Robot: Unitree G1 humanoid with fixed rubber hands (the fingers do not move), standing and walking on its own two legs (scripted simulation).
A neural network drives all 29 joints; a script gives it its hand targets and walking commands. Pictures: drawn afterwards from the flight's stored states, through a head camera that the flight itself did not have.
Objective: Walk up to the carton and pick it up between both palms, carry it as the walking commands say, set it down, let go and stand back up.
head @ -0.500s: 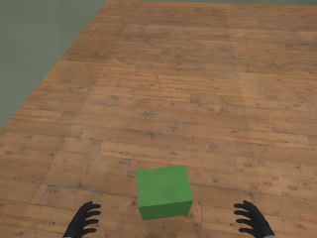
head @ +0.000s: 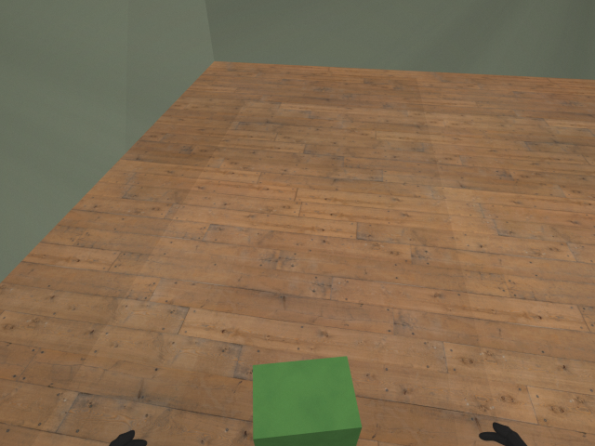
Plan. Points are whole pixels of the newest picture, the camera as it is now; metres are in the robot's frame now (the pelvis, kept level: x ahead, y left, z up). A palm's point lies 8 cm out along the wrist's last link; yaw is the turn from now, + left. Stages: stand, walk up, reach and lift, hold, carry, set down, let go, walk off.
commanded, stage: stand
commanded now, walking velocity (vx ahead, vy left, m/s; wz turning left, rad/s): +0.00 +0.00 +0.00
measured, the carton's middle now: (303, 413) +0.42 +0.01 -0.63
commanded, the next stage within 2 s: none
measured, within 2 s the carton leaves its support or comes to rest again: neither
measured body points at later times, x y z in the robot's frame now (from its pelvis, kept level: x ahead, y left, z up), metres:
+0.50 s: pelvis -0.02 +0.03 +0.00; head -0.05 +0.03 +0.45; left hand +0.09 +0.32 -0.11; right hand +0.05 -0.27 -0.11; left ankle -0.04 +0.14 -0.73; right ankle +0.00 -0.11 -0.73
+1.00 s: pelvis -0.04 +0.02 +0.01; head -0.07 +0.02 +0.46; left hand +0.04 +0.32 -0.12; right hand +0.02 -0.29 -0.12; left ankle -0.04 +0.14 -0.73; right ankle +0.00 -0.11 -0.73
